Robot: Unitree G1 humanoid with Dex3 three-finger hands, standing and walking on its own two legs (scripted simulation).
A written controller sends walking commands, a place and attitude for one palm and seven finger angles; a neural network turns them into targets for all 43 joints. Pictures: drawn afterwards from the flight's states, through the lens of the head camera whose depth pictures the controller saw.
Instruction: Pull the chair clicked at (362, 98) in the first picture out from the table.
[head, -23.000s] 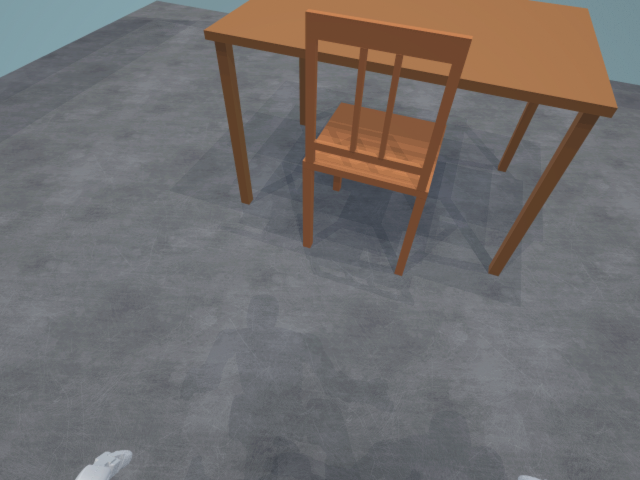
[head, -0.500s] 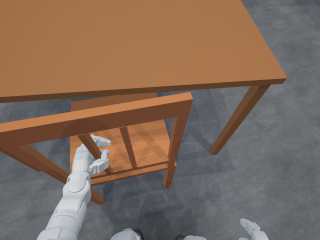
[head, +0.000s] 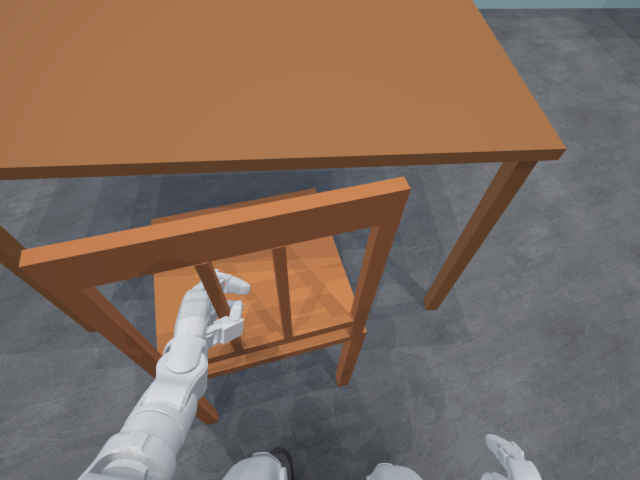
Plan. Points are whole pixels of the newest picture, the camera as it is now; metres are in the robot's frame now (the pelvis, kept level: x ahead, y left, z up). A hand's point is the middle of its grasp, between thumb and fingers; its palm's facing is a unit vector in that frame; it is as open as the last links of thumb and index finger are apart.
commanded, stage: step backward, pulling the chair out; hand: left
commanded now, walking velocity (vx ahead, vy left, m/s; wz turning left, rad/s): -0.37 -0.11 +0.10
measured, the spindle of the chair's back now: (223, 311) +0.35 +0.15 -0.08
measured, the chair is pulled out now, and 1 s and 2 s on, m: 0.13 0.28 0.44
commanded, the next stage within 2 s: none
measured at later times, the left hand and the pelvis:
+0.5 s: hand (246, 370) +0.26 +0.10 -0.07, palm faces +0.02 -0.98 -0.18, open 5.1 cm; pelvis -0.05 -0.03 +0.00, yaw +2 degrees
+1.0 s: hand (238, 441) +0.17 +0.10 -0.06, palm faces +0.00 -0.99 -0.17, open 5.0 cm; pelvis -0.14 -0.02 -0.01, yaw +3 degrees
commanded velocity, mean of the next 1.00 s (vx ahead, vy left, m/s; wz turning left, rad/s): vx -0.38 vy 0.00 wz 0.12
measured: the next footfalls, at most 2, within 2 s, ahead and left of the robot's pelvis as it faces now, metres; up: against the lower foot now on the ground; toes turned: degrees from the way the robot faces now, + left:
right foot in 0.14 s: -0.02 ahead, -0.17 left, +0.00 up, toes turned -3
left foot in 0.44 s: +0.00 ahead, +0.11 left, +0.00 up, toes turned -1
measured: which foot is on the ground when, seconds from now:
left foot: down 0.00-0.24, up 0.26-0.42, down 0.44-0.78, up 0.80-0.94, down 0.96-1.00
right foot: up 0.00-0.12, down 0.14-0.98, up 1.00-1.00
